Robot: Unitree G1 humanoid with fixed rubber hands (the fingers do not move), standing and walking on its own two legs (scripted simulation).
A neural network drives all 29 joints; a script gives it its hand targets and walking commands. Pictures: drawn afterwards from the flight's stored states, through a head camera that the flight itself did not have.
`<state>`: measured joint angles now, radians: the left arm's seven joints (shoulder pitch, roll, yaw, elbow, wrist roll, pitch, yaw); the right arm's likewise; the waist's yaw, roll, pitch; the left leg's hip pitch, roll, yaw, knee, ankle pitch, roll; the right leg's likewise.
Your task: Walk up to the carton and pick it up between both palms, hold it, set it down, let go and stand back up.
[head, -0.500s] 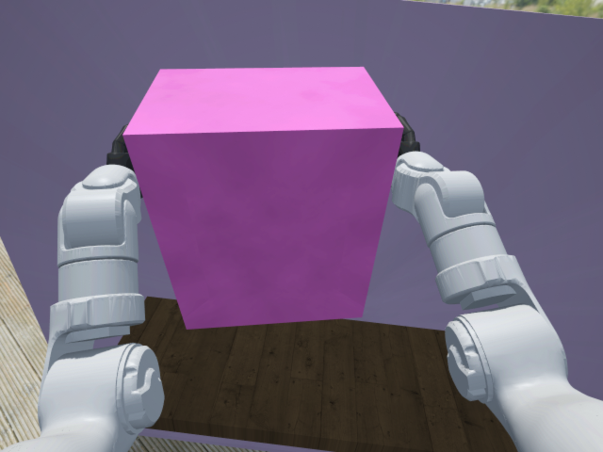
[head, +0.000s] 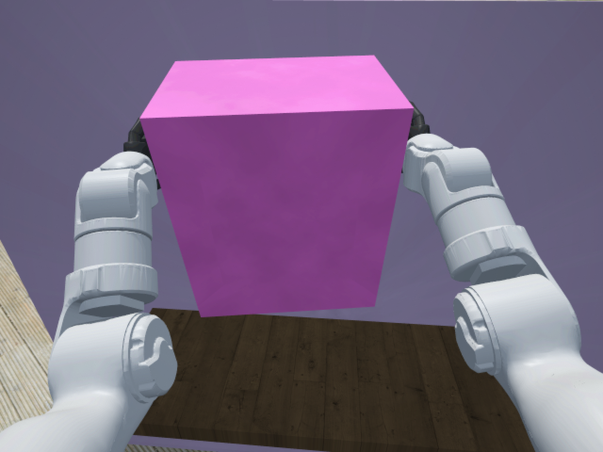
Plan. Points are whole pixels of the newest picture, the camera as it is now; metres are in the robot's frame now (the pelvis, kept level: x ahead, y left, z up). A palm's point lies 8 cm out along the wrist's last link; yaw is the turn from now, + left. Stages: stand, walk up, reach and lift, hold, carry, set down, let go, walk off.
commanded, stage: hold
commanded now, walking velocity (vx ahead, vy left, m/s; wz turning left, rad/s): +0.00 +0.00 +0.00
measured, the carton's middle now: (282, 193) +0.38 +0.00 +0.25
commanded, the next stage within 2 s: set down in 1.96 s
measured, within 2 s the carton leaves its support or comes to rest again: neither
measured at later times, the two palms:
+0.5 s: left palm (122, 198) +0.36 +0.20 +0.26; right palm (394, 163) +0.36 -0.14 +0.30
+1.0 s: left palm (132, 171) +0.37 +0.18 +0.29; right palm (404, 153) +0.37 -0.16 +0.31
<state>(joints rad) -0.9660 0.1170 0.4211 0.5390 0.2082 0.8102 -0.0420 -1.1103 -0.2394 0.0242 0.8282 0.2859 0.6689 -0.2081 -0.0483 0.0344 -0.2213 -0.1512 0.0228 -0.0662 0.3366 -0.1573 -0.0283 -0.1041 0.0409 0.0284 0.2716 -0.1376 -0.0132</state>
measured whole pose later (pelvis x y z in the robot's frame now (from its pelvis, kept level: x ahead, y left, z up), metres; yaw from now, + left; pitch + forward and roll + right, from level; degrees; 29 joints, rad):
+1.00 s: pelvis +0.00 +0.00 +0.00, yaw +2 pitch -2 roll -1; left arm -0.95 0.16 0.39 0.56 0.20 0.81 -0.07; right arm -1.09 -0.21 0.01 0.82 0.29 0.67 -0.23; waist -0.07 0.02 -0.22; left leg -0.14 0.02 -0.09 0.34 -0.16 -0.03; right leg -0.08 0.04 0.01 0.27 -0.15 -0.01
